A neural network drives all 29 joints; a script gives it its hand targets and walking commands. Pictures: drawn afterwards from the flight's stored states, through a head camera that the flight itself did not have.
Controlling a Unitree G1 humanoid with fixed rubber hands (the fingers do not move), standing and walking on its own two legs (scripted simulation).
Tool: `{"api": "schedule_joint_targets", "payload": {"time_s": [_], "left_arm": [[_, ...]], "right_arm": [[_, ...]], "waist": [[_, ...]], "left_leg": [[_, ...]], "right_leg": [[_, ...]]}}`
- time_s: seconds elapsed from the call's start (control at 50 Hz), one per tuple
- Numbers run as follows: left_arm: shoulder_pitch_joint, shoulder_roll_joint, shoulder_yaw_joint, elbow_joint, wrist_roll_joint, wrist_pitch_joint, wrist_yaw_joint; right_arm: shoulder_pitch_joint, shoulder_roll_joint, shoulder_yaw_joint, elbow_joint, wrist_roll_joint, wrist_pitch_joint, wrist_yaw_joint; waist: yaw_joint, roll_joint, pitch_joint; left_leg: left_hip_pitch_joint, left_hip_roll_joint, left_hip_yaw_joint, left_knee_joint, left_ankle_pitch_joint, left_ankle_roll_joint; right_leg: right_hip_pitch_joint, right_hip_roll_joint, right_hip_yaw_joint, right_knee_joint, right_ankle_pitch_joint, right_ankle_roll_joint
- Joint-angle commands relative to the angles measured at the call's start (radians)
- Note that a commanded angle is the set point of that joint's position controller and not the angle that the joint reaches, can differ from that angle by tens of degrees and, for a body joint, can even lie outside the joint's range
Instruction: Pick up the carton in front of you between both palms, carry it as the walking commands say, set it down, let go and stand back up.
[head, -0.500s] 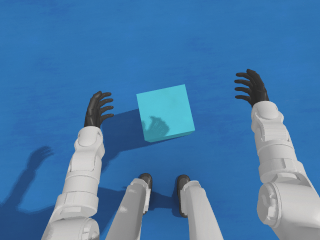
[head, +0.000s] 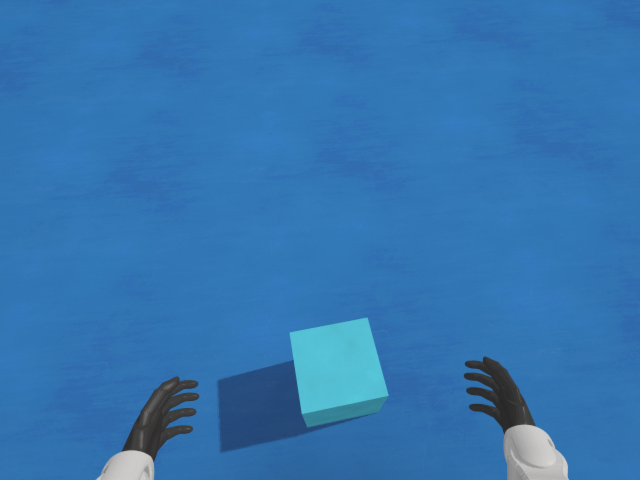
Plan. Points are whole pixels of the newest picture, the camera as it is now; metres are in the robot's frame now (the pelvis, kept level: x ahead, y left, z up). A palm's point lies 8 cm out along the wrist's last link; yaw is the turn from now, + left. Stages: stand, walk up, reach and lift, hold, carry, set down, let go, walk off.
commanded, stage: let go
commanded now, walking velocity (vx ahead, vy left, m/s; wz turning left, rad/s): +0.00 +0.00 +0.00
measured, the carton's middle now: (336, 374) +0.40 +0.00 -0.64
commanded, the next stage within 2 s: stand in 0.60 s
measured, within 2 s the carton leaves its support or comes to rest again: neither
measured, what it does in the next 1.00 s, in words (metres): stands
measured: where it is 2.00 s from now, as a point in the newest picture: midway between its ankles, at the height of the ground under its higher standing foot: outside the picture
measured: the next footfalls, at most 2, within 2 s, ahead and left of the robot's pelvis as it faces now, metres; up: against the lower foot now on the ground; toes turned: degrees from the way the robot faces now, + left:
none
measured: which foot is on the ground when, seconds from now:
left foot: down 0.00-1.00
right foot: down 0.00-1.00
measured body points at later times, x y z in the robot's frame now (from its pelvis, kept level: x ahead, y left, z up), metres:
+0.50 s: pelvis -0.01 +0.00 +0.01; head +0.00 +0.00 +0.46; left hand +0.17 +0.24 -0.06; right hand +0.16 -0.23 -0.07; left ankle -0.03 +0.10 -0.73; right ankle -0.02 -0.11 -0.73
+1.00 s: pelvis +0.01 +0.00 +0.01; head +0.01 +0.02 +0.46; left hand +0.15 +0.29 -0.10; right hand +0.15 -0.29 -0.08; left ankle -0.03 +0.10 -0.73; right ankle -0.02 -0.11 -0.73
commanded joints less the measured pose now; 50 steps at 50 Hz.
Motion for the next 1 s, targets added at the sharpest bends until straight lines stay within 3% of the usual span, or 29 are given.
{"api": "schedule_joint_targets", "payload": {"time_s": [0.0,0.1,0.26,0.38,0.4,0.46,0.58,0.6,0.66,0.7,0.74,0.84,0.98], "left_arm": [[0.011,0.098,0.021,-0.100,-0.002,-0.010,-0.002],[0.031,0.111,0.025,-0.092,0.006,0.020,-0.004],[0.036,0.111,0.042,-0.089,0.040,0.089,0.001],[0.014,0.107,0.051,-0.095,0.053,0.122,-0.005],[-0.039,0.116,0.049,-0.157,0.077,0.179,0.022],[-0.025,0.107,0.031,-0.146,0.062,0.212,0.043],[-0.031,0.096,0.023,-0.160,0.052,0.241,0.055],[-0.032,0.233,0.062,0.004,0.070,0.143,0.091],[-0.047,0.229,0.060,0.046,0.093,0.051,0.095],[-0.065,0.218,0.054,0.078,0.089,0.025,0.087],[-0.055,0.222,0.052,0.118,0.084,0.007,0.082],[-0.039,0.250,0.050,0.194,0.078,-0.013,0.086],[-0.034,0.275,0.043,0.272,0.074,-0.020,0.091]], "right_arm": [[0.048,-0.086,-0.011,-0.114,0.003,-0.012,0.004],[0.129,-0.084,0.017,-0.154,0.013,0.024,0.025],[0.146,-0.091,0.037,-0.225,0.020,0.097,0.057],[0.132,-0.091,0.029,-0.246,0.004,0.132,0.061],[0.174,-0.104,0.028,-0.195,0.013,0.103,0.042],[0.153,-0.104,0.034,-0.215,0.020,0.104,0.028],[0.147,-0.107,0.044,-0.215,0.021,0.121,0.025],[0.130,-0.194,0.010,-0.092,-0.027,0.084,-0.013],[0.165,-0.208,0.007,-0.049,-0.038,0.032,-0.025],[0.144,-0.208,0.012,-0.028,-0.036,0.014,-0.024],[0.122,-0.212,0.018,-0.008,-0.032,0.003,-0.023],[0.134,-0.239,0.021,0.043,-0.026,-0.003,-0.030],[0.138,-0.276,0.026,0.102,-0.021,-0.004,-0.040]], "waist": [[-0.040,-0.057,-0.208],[-0.059,-0.042,-0.084],[-0.046,0.007,0.038],[-0.048,-0.015,0.078],[-0.052,0.014,0.027],[-0.058,-0.028,0.052],[-0.061,-0.050,0.092],[-0.043,-0.151,0.102],[-0.072,-0.094,0.075],[-0.072,-0.037,0.047],[-0.059,-0.010,0.012],[-0.063,-0.015,-0.048],[-0.066,-0.022,-0.037]], "left_leg": [[0.257,0.040,0.002,-0.089,0.441,-0.057],[0.297,0.040,0.007,-0.147,0.365,-0.052],[0.314,0.045,0.013,-0.180,0.265,-0.046],[0.335,0.046,0.020,-0.179,0.204,-0.040],[0.328,0.023,0.025,-0.151,0.200,-0.042],[0.315,0.027,0.017,-0.141,0.168,-0.035],[0.287,0.027,0.016,-0.144,0.140,-0.033],[0.171,0.067,-0.034,-0.108,0.080,-0.045],[0.206,0.075,-0.061,-0.110,-0.033,-0.024],[0.192,0.091,-0.086,-0.134,-0.033,-0.011],[0.184,0.106,-0.101,-0.144,0.049,-0.006],[0.255,0.114,-0.094,-0.108,0.270,-0.009],[0.290,0.126,-0.102,-0.112,0.368,-0.006]], "right_leg": [[0.253,-0.012,-0.020,-0.090,0.354,0.018],[0.323,-0.016,-0.029,-0.145,0.317,0.022],[0.375,-0.013,-0.040,-0.171,0.223,0.017],[0.387,-0.014,-0.039,-0.171,0.175,0.017],[0.423,-0.013,-0.044,-0.141,0.220,0.010],[0.398,-0.011,-0.036,-0.131,0.211,0.012],[0.401,-0.014,-0.036,-0.137,0.193,0.006],[0.258,-0.073,0.025,-0.146,0.038,0.016],[0.187,-0.098,0.093,-0.185,-0.147,-0.006],[0.220,-0.090,0.086,-0.151,-0.075,-0.004],[0.280,-0.085,0.068,-0.118,0.055,0.001],[0.328,-0.095,0.067,-0.100,0.247,-0.001],[0.349,-0.103,0.065,-0.106,0.327,-0.004]]}}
